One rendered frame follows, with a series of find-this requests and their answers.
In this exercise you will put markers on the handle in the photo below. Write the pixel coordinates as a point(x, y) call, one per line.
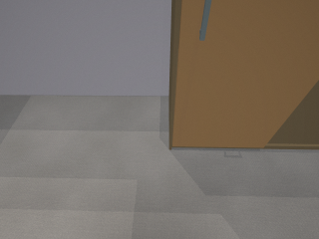
point(204, 21)

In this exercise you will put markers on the wardrobe door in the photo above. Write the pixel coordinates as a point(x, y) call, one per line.
point(302, 126)
point(258, 61)

